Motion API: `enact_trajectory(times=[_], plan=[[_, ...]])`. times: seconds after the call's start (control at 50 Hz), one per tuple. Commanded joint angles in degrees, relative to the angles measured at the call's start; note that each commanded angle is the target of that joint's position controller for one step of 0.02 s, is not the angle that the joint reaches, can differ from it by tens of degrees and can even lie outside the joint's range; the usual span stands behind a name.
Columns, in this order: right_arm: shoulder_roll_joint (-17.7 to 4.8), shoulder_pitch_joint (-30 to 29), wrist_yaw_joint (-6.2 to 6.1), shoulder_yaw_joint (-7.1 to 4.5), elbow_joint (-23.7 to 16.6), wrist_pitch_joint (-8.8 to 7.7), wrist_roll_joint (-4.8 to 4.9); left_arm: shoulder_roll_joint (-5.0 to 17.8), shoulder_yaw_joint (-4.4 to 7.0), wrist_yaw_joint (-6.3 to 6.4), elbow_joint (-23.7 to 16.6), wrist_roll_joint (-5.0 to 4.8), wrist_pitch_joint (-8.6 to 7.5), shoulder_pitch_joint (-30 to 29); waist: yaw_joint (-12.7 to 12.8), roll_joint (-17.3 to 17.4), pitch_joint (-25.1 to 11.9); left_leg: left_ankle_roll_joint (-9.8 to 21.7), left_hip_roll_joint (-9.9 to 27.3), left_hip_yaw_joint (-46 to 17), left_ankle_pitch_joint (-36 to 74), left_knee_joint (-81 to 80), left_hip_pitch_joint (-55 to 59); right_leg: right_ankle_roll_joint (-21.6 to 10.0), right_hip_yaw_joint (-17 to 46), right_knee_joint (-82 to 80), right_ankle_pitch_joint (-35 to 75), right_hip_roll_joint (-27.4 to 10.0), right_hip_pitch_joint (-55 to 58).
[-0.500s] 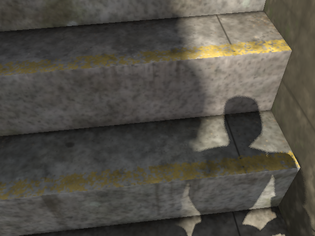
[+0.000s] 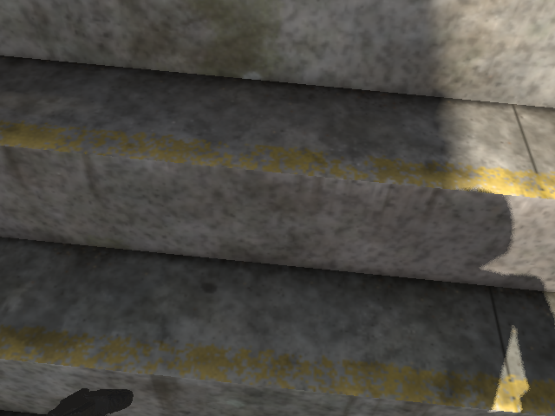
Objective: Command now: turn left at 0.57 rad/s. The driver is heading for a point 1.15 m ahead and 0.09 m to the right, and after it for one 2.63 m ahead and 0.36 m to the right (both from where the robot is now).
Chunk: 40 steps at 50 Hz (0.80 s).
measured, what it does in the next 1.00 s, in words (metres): climbs: right foot 0.23 m higher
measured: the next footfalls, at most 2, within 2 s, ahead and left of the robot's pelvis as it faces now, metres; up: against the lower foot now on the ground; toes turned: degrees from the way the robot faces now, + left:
right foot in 0.44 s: +0.21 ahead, -0.23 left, +0.23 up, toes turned +13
left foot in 1.02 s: +0.03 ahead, +0.06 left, +0.00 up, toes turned +12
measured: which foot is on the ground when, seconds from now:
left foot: down 0.00-0.46, up 0.48-1.00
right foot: up 0.00-0.42, down 0.44-1.00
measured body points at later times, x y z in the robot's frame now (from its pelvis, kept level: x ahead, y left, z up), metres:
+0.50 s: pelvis +0.05 -0.13 +0.07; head +0.11 -0.14 +0.51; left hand +0.27 +0.09 +0.01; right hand +0.12 -0.40 -0.08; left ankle +0.02 +0.07 -0.64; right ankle +0.17 -0.24 -0.49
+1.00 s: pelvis +0.03 -0.07 +0.08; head +0.01 -0.08 +0.52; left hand +0.21 +0.18 +0.02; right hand +0.09 -0.31 -0.07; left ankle +0.01 +0.05 -0.68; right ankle +0.18 -0.24 -0.49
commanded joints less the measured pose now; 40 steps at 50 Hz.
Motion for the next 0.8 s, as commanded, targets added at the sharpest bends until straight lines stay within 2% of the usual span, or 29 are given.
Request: enact_trajectory(times=[0.02,0.06,0.08,0.12,0.18,0.2,0.26,0.28,0.3,0.32,0.34,0.36,0.38,0.4,0.42,0.44,0.46,0.48,0.52,0.54,0.56,0.58,0.6,0.62,0.64,0.66,0.72,0.74,0.8], plan=[[-6.92,-3.40,-4.26,-2.99,-3.05,-2.66,1.74,-3.23,-1.84,3.46,-7.72,2.48,2.36,-6.81,3.87,0.03,3.56,9.23,13.20,-18.71,16.70,-10.64,12.87,-3.45,-6.43,6.19,9.21,-4.48,-9.89],[-7.73,-10.65,-1.92,-1.52,-9.13,-3.64,0.36,6.55,1.07,0.39,-5.92,-0.49,1.65,6.44,5.24,10.38,-8.84,12.39,14.75,-21.20,21.82,-14.38,7.74,2.36,-0.78,13.32,-1.51,0.94,-0.20],[-7.91,-1.97,-4.03,-3.55,-1.80,-3.34,0.59,-1.30,-1.31,4.18,-8.26,0.96,3.52,-3.12,3.17,2.43,2.57,10.50,12.26,-15.23,29.73,-9.84,15.21,-2.71,-8.37,9.76,6.40,-4.55,-10.28],[-8.06,-4.88,-6.15,-2.30,-6.43,-1.76,0.68,-5.37,-3.51,5.47,-10.68,1.26,5.01,-2.61,4.53,11.54,-4.52,10.52,16.23,-22.87,48.60,-9.55,20.63,-0.33,-3.05,14.80,0.11,-2.97,-9.43],[-7.26,9.27,-2.69,-1.90,-0.98,-3.17,0.51,9.87,0.69,1.88,-10.23,-1.98,3.25,0.67,-4.53,13.47,-7.90,18.48,25.37,-32.97,30.25,-12.64,32.44,-2.70,8.21,42.42,-22.02,1.81,-29.24],[-13.87,10.74,-5.74,-6.09,3.25,-3.92,-2.99,-4.29,-3.08,3.25,-16.61,2.74,3.30,-11.94,-2.13,9.26,0.09,13.73,20.36,-23.77,20.98,-13.90,43.33,-6.09,-0.63,38.13,-22.31,-2.74,-42.03],[-9.61,15.76,-5.34,-5.76,6.54,-6.80,-2.88,-7.02,-4.63,4.45,-19.43,3.41,2.67,-17.18,-4.18,8.56,-0.29,11.58,19.99,-23.77,7.00,-18.86,41.10,-8.37,-2.79,46.51,-21.44,-4.69,-45.35],[-5.86,19.85,-3.15,-2.04,10.25,-5.44,-1.87,0.30,-6.49,1.72,-19.70,1.36,3.96,-8.73,-2.56,5.41,-2.32,9.57,22.46,-30.98,-3.64,-19.48,27.40,-11.78,9.96,41.29,-35.67,-3.41,-44.62],[-9.67,13.71,-4.59,-5.87,7.74,-5.69,-3.34,-10.78,-6.56,4.30,-22.98,2.41,3.56,-21.01,-1.88,8.50,1.38,9.73,19.94,-22.20,-0.17,-22.23,35.07,-10.97,-0.68,43.42,-21.95,-5.07,-47.22],[-7.50,17.09,-1.56,-0.71,12.14,-4.64,-4.71,-1.21,-7.93,1.15,-23.94,3.49,5.65,-6.44,5.40,2.30,-6.04,8.75,20.56,-27.17,-11.32,-22.03,19.23,-12.55,7.29,21.56,-31.30,-6.06,-40.97],[-11.23,9.13,0.74,-1.63,7.71,-3.42,-5.90,2.93,-5.76,0.17,-20.29,3.95,5.69,-2.41,9.78,1.93,-4.12,9.10,17.96,-22.14,-16.83,-28.42,6.09,-14.49,2.13,11.19,-32.43,-4.91,-26.30],[-11.38,3.37,-3.31,-4.73,5.53,-3.47,-0.28,-9.60,-7.95,4.10,-24.11,0.39,6.35,-17.12,5.44,7.71,4.29,7.78,13.54,-8.44,6.88,-43.28,-4.18,-10.40,-16.32,-1.71,-19.35,-3.74,-1.20],[-16.84,5.75,3.20,-1.84,11.42,-2.61,-4.22,2.87,-7.15,-1.16,-23.49,-1.64,9.73,-7.36,14.07,13.55,-4.76,14.68,18.40,-18.20,2.26,-43.63,-20.00,-7.91,-5.42,1.02,-40.87,2.32,8.25],[-13.51,-2.29,-0.82,-6.12,3.95,-4.14,2.24,-5.82,-5.45,5.25,-16.12,-0.46,7.49,3.81,13.06,18.87,-5.69,9.64,11.90,-0.65,38.54,-38.38,1.56,-7.26,-18.69,-9.77,-16.83,0.19,22.54],[-14.33,-1.27,5.58,-0.57,8.20,-4.45,-6.04,8.39,-4.60,-0.11,-14.96,-2.06,7.45,4.87,17.67,6.98,-18.36,14.38,15.76,-14.05,70.22,-27.28,-24.14,-7.95,1.02,-7.02,-15.28,4.77,37.07],[-12.10,-0.89,2.10,-5.81,5.91,-4.85,1.38,0.83,-1.87,6.41,-7.68,0.76,6.06,19.26,16.02,1.65,-23.95,6.11,9.00,5.42,63.77,-11.99,6.67,-7.80,1.89,-25.01,-19.23,0.30,34.98],[-8.23,4.28,1.65,-5.48,9.65,-3.53,2.27,5.09,-2.56,8.14,-3.86,0.62,6.65,22.64,14.06,-9.01,-26.02,1.64,5.80,1.94,45.73,4.27,10.57,-11.11,27.15,-46.33,-39.64,-5.28,24.71],[-11.73,-7.87,4.18,-5.33,2.70,0.32,0.80,17.29,1.33,2.20,-9.49,4.38,7.68,25.83,27.95,-22.32,-16.83,4.24,-1.02,-20.84,28.43,32.86,-19.94,-18.45,62.47,-64.79,-57.57,-10.98,20.41],[-4.30,-6.88,3.17,-3.57,3.06,-0.55,2.64,14.54,0.26,-3.70,-7.63,2.12,6.16,17.08,13.47,-22.10,-0.04,8.83,-7.39,-26.97,24.65,75.48,-38.16,-14.53,47.99,-60.95,-48.83,-10.37,10.16],[7.89,4.47,1.77,-0.41,4.55,-0.21,-8.21,1.71,0.17,4.46,3.00,-2.61,7.19,7.44,-2.58,-4.61,-10.17,-0.17,-5.24,-12.97,12.07,71.40,-21.20,-8.63,37.92,-60.77,-50.02,-7.76,15.66],[6.58,9.96,2.02,0.03,5.98,0.76,-7.99,-0.09,-1.46,6.29,2.62,-1.54,7.42,4.11,-5.86,-2.06,-6.79,-3.41,-5.68,-7.39,11.24,70.10,-18.24,-8.98,27.62,-55.98,-44.49,-5.16,7.83],[2.75,11.73,1.71,-0.14,6.09,0.46,2.85,-3.91,-3.01,4.48,3.02,-0.22,8.06,7.01,-3.27,-9.54,-1.24,-5.94,-1.15,-4.34,10.13,73.02,-22.90,-10.85,23.78,-57.37,-41.46,-9.65,7.18],[1.09,10.55,0.82,-0.63,7.11,0.73,4.34,-4.67,-2.63,4.31,5.71,-0.68,7.76,7.13,-2.43,-9.80,0.90,-6.62,0.99,-1.90,11.12,73.66,-20.77,-11.27,23.87,-59.79,-40.48,-9.57,4.16],[-3.66,3.87,4.04,0.21,5.47,-3.26,4.48,4.64,-2.01,1.93,-6.06,1.19,2.08,-7.85,1.48,-10.81,17.79,-3.53,-3.79,-9.66,16.80,82.08,-28.74,-10.53,11.30,-52.44,-36.73,-1.79,-15.39],[-4.83,8.21,5.18,-0.88,8.24,-4.04,3.80,3.05,-1.28,1.19,-3.23,-0.22,0.94,-6.03,1.31,-5.84,10.19,-1.89,-3.40,-7.95,19.32,77.47,-25.02,-11.23,7.12,-48.10,-30.32,-1.50,-13.45],[0.24,-0.47,1.42,-0.46,5.40,-0.38,-3.66,-1.04,-1.10,4.34,5.69,-0.33,1.77,7.30,-0.38,5.55,0.72,-3.63,-2.64,-1.93,14.83,70.51,-16.98,-13.33,19.05,-55.95,-33.57,-11.27,0.08],[-9.50,6.60,4.64,-3.10,7.58,-4.15,3.33,5.57,-0.61,1.54,-2.71,0.13,-0.75,0.53,3.47,-7.69,3.64,-4.02,-0.95,-6.13,21.75,67.81,-22.43,-12.85,9.69,-45.45,-25.64,-5.56,-3.11],[-0.03,0.37,0.70,-0.54,5.51,0.24,-2.46,0.22,-0.45,4.71,2.93,-0.99,0.55,8.04,1.21,5.81,-1.12,-3.75,-1.54,-0.14,14.21,61.19,-11.91,-15.55,19.43,-53.95,-29.13,-14.11,3.63],[1.11,3.83,-0.81,-0.29,6.44,3.65,-3.48,1.45,0.31,8.51,1.33,-1.98,3.05,2.06,-0.71,-0.66,2.83,-2.80,3.09,-0.98,14.85,47.35,-5.32,-14.31,20.56,-50.40,-28.48,-15.14,2.91]])
Keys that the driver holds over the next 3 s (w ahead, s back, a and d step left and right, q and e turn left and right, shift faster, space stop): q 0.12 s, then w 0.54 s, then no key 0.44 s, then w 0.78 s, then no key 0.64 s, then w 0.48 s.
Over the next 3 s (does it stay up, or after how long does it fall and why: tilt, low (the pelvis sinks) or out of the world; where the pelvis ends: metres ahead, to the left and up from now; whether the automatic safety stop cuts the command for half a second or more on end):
stays up -0.19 0.09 -0.21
